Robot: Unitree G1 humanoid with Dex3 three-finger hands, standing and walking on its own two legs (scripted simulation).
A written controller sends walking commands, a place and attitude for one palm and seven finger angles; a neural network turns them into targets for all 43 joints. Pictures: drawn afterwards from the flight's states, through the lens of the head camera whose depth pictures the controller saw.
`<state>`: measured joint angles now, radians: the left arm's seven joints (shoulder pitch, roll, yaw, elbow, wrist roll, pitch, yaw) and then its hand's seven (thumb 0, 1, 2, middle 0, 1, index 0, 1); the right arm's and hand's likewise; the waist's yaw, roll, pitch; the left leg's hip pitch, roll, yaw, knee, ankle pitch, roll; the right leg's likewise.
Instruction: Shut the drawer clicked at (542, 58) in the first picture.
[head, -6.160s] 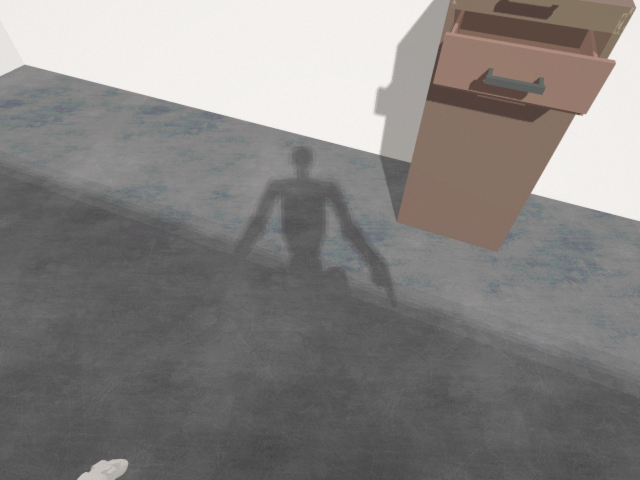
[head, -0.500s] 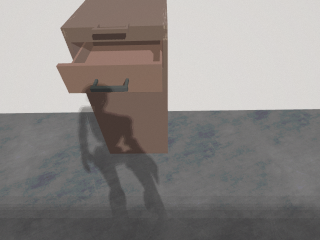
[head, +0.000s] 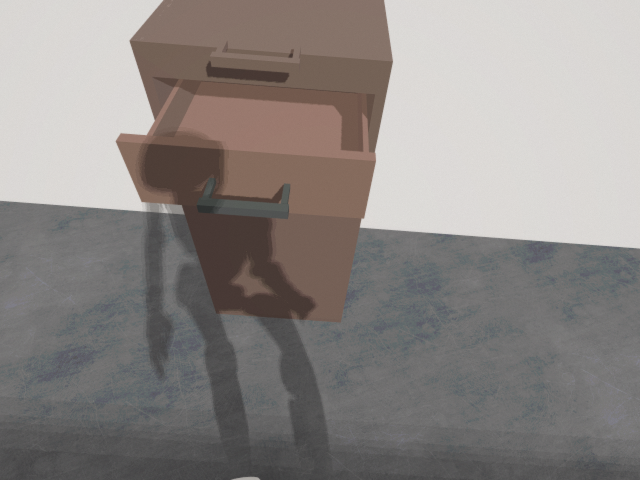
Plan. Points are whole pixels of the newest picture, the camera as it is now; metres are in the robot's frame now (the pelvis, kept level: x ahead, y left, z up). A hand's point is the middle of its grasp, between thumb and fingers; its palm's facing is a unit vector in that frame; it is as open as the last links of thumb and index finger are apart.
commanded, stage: take the last steps up to it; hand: left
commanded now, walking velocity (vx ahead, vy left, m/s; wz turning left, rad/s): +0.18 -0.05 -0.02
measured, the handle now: (246, 198) +0.49 +0.16 +0.04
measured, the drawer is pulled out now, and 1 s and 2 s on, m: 0.18 0.18 0.18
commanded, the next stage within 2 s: come to a stop and stand still in 0.10 s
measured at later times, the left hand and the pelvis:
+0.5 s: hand (232, 435) +0.20 +0.14 -0.14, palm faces +0.04 -0.97 -0.23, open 7.3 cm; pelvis +0.10 -0.03 +0.01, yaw +1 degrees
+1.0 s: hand out of the picture +0.03 +0.20 -0.16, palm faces +0.05 -0.98 -0.19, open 7.4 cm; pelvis +0.06 +0.01 +0.02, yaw +0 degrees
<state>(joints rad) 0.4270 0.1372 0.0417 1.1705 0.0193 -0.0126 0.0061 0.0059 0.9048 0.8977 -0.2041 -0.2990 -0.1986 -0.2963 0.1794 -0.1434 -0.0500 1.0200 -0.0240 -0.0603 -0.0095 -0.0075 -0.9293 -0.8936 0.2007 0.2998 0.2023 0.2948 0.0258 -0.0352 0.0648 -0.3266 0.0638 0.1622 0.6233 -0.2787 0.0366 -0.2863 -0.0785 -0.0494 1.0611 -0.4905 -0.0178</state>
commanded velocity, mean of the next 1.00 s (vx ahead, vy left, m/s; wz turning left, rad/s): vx -0.01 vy -0.02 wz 0.00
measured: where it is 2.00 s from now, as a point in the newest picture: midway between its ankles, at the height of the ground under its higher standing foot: outside the picture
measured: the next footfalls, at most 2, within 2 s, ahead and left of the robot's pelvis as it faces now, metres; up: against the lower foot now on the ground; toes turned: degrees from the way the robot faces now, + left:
right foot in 0.32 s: +0.21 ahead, -0.14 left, +0.00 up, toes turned -7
left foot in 0.72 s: +0.09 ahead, +0.12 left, +0.00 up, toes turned +3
